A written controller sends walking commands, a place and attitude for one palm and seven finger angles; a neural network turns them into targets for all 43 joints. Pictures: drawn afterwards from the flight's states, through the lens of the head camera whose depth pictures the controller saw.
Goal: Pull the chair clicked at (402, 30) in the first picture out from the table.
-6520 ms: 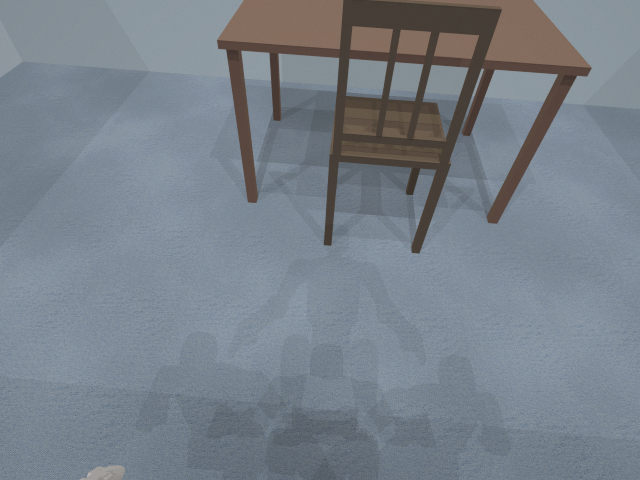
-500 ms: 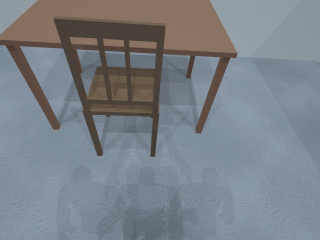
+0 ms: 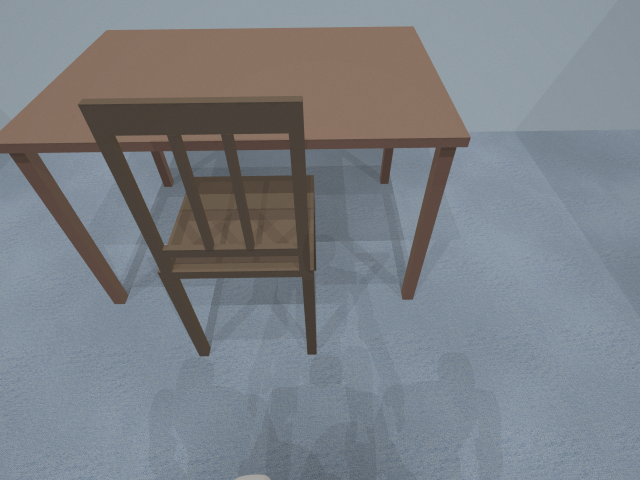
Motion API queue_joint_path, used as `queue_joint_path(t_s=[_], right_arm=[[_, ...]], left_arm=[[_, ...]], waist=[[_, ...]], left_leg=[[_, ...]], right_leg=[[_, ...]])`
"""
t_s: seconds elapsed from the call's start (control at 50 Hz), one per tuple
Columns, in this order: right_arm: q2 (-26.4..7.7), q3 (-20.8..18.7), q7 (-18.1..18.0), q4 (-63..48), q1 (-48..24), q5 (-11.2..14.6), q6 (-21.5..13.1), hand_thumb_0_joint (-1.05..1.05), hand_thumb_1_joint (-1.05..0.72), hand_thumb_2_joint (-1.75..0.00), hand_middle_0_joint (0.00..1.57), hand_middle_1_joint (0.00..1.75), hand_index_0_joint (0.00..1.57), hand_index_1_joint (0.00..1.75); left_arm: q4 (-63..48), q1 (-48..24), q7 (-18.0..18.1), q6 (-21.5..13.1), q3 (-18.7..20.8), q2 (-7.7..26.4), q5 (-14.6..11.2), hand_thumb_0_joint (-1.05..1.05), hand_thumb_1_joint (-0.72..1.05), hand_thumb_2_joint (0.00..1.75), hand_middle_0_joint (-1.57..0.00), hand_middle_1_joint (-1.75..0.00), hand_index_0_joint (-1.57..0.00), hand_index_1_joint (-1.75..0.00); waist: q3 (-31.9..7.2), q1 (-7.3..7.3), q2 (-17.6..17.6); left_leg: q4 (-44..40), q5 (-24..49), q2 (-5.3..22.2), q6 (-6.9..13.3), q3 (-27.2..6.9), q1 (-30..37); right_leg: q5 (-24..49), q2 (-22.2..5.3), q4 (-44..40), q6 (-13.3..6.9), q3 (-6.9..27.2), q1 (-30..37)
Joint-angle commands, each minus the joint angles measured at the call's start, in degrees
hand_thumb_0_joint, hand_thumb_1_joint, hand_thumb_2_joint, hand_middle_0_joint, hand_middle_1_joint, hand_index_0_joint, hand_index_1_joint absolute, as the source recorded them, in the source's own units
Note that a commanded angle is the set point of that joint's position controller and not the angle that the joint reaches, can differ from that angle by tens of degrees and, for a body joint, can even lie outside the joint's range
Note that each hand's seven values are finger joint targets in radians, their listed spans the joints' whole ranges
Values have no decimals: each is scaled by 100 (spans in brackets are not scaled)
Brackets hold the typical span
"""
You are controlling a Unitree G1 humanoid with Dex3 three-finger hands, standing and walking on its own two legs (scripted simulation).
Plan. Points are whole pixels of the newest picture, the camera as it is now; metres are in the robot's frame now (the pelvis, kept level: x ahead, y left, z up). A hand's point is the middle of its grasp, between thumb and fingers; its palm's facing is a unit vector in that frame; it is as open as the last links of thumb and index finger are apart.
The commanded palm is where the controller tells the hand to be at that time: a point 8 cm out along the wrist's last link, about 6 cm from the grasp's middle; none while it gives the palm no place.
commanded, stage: take the last steps up to it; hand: left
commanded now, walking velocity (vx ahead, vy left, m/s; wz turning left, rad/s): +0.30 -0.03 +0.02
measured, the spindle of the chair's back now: (194, 197) +0.67 +0.32 -0.07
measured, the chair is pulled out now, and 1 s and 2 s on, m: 0.00 0.00 0.00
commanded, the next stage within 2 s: come to a stop and stand still in 0.44 s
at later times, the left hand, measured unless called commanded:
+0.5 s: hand (193, 449) +0.21 +0.22 -0.18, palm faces +0.02 -0.98 -0.19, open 7.3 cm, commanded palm none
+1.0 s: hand (205, 396) +0.28 +0.22 -0.17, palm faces +0.03 -0.96 -0.28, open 7.3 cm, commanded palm none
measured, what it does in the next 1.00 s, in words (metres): walks ahead: left foot, then right foot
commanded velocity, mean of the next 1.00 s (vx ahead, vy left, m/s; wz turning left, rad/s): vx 0.03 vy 0.02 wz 0.00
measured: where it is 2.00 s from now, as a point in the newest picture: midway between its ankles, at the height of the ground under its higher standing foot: outside the picture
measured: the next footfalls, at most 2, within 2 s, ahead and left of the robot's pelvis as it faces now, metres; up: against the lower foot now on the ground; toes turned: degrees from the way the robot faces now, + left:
left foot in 0.26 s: +0.21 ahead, +0.15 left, +0.00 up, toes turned +8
right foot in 0.62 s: +0.31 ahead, -0.11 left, +0.00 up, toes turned -8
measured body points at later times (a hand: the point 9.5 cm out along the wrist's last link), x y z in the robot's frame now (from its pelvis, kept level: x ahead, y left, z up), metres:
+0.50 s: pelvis +0.17 +0.03 +0.00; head +0.19 +0.04 +0.45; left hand +0.20 +0.27 -0.16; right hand +0.20 -0.20 -0.15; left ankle +0.17 +0.14 -0.74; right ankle +0.19 -0.09 -0.70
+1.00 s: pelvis +0.21 +0.02 -0.01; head +0.24 +0.01 +0.44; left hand +0.28 +0.27 -0.15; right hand +0.29 -0.22 -0.16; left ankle +0.21 +0.15 -0.71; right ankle +0.27 -0.10 -0.74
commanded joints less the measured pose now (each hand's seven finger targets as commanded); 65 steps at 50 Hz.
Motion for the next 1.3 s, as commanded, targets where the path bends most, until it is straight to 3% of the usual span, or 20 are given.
queue_joint_path(t_s=[0.0, 0.14, 0.2, 0.24, 0.26, 0.32, 0.38, 0.54, 0.58, 0.62, 0.66, 0.68, 0.76, 0.92, 0.94, 0.96, 1.02, 1.08, 1.2, 1.28], right_arm=[[-33, -9, 44, -522, -380, 32, -175, 0, -90, -90, 20, 30, 20, 30], [26, 27, 79, -746, -922, 46, -329, 0, -90, -90, 20, 30, 20, 30], [-218, -20, -14, -415, 43, 6, -419, 0, -90, -90, 20, 30, 20, 30], [-1258, -238, -159, -174, 1274, -37, -445, 0, -90, -90, 20, 30, 20, 30], [-1347, -231, -196, -214, 1180, 22, -377, 0, -90, -90, 20, 30, 20, 30], [-543, -50, -227, -427, 209, 23, -443, 0, -90, -90, 20, 30, 20, 30], [-388, 16, -254, -493, -123, 36, -525, 0, -90, -90, 20, 30, 20, 30], [-647, -45, -201, -392, -265, 10, -315, 0, -90, -90, 20, 30, 20, 30], [-327, 74, -212, -288, -172, 59, -308, 0, -90, -90, 20, 30, 20, 30], [-94, 130, -219, -220, 222, 148, -236, 0, -90, -90, 20, 30, 20, 30], [-204, 60, -296, -199, 216, 187, -49, 0, -90, -90, 20, 30, 20, 30], [-234, 48, -311, -183, 89, 202, -16, 0, -90, -90, 20, 30, 20, 30], [-221, -11, -270, -311, -249, 159, 158, 0, -90, -90, 20, 30, 20, 30], [-224, -9, -141, -653, -358, 118, 173, 0, -90, -90, 20, 30, 20, 30], [-557, -70, -150, -1169, -166, 178, -28, 0, -90, -90, 20, 30, 20, 30], [-398, -29, -164, -1177, -140, 217, -57, 0, -90, -90, 20, 30, 20, 30], [-951, -78, -172, -1511, -430, 48, -31, 0, -90, -90, 20, 30, 20, 30], [-955, -54, -133, -1777, -849, 7, 17, 0, -90, -90, 20, 30, 20, 30], [-843, 27, -130, -1736, -883, 39, 54, 0, -90, -90, 20, 30, 20, 30], [-662, 45, -131, -1472, -124, 68, 74, 0, -90, -90, 20, 30, 20, 30]], left_arm=[[-17, 402, 26, -160, 119, 771, -20, 0, 90, 90, -20, -30, -20, -30], [166, 559, 15, -122, 185, 849, -16, 0, 90, 90, -20, -30, -20, -30], [159, 465, 2, -60, 190, 776, -61, 0, 90, 90, -20, -30, -20, -30], [-67, 643, -72, -62, 113, 330, -130, 0, 90, 90, -20, -30, -20, -30], [-241, 375, -57, -40, 127, 532, -76, 0, 90, 90, -20, -30, -20, -30], [-247, -216, -130, -2, 180, 488, -29, 0, 90, 90, -20, -30, -20, -30], [-156, 144, -141, 129, 168, 304, -29, 0, 90, 90, -20, -30, -20, -30], [-330, -244, -118, 173, 105, 394, -15, 0, 90, 90, -20, -30, -20, -30], [-147, 140, -11, 62, 129, 726, -34, 0, 90, 90, -20, -30, -20, -30], [-101, 133, 68, 5, 141, 1313, -89, 0, 90, 90, -20, -30, -20, -30], [-133, -175, 139, 40, 158, 1335, -99, 0, 90, 90, -20, -30, -20, -30], [-159, -282, 186, 92, 171, 1283, -81, 0, 90, 90, -20, -30, -20, -30], [-329, -523, 241, 252, 289, 1332, -34, 0, 90, 90, -20, -30, -20, -30], [-701, -923, 201, 348, 343, 1408, 43, 0, 90, 90, -20, -30, -20, -30], [-839, -690, 451, 228, 273, 1555, 47, 0, 90, 90, -20, -30, -20, -30], [-1003, -840, 428, 274, 278, 1649, -6, 0, 90, 90, -20, -30, -20, -30], [-1067, -541, 277, 488, 161, 1046, -107, 0, 90, 90, -20, -30, -20, -30], [-1233, -525, 171, 606, 115, 953, -7, 0, 90, 90, -20, -30, -20, -30], [-1179, 237, 86, 423, 42, 920, -28, 0, 90, 90, -20, -30, -20, -30], [-1309, -335, 103, 312, 82, 1249, -35, 0, 90, 90, -20, -30, -20, -30]], waist=[[702, -33, -737], [649, 84, -751], [316, -366, -165], [-586, -619, 1779], [-520, -615, 1110], [364, -324, 607], [78, 28, 515], [263, 91, 569], [64, 294, -190], [-459, 62, -988], [-600, 57, -1821], [-557, 102, -1403], [-436, 176, -592], [-339, 86, -1214], [-1474, -239, -658], [-1360, -253, -441], [-335, 38, 585], [891, 11, 1009], [531, 178, 191], [347, -322, -1126]], left_leg=[[-590, 481, 243, -111, 47, -659], [-2155, 496, 53, 14, 326, 74], [-3120, 758, -165, 89, 422, 1878], [-4421, 981, 2030, 962, -2711, 3605], [-4610, 313, 2276, 1269, -2994, 3170], [-4919, 471, 1676, 1031, -1771, 1816], [-4778, 2021, 1287, 914, -626, 1510], [-4192, 1426, 1034, 705, -224, 1246], [-3209, 1507, 472, 136, 139, 956], [-2406, -1011, -131, -262, 232, 876], [-1551, -1644, -125, -303, -61, 819], [-1213, -1572, -151, -302, -198, 592], [-345, -1182, -333, -353, -326, 277], [-1371, -656, -309, -329, -210, 723], [-1918, -1182, -493, -424, 39, 542], [-2927, -179, -424, -376, 155, 871], [-3839, 1270, 689, 267, -1064, 973], [-4728, -1350, 648, 467, -1428, -596], [-4166, -1318, 376, 466, -1156, -72], [-3030, -639, -362, 123, -479, 1288]], right_leg=[[121, -1410, -1621, -646, 1060, -247], [617, -1360, -1104, -616, 836, -14], [1010, -952, 360, -376, 490, -560], [-1764, 113, 3473, 122, -49, -2345], [-2026, -9, 4282, 10, 517, -2553], [-839, -516, 4568, 76, 816, -2697], [-557, -539, 3619, 207, 695, -2007], [143, -176, 1165, 288, 154, -824], [1902, -511, 99, 283, 640, 277], [5333, -1976, 6, -457, 1754, 709], [6789, -2084, 118, -830, 1806, 657], [6775, -2116, 190, -955, 1758, 801], [5638, -2029, 41, -966, 1473, 590], [2353, -1690, -456, -806, 1327, -268], [5547, -1883, 539, -754, 2013, 1209], [5250, -1831, 997, -631, 1520, 1222], [-222, -522, 1123, 174, 539, -693], [-831, -30, 1666, 139, 448, -846], [-388, -38, 740, 45, 818, -511], [-2337, -781, -701, -301, 2065, -2078]])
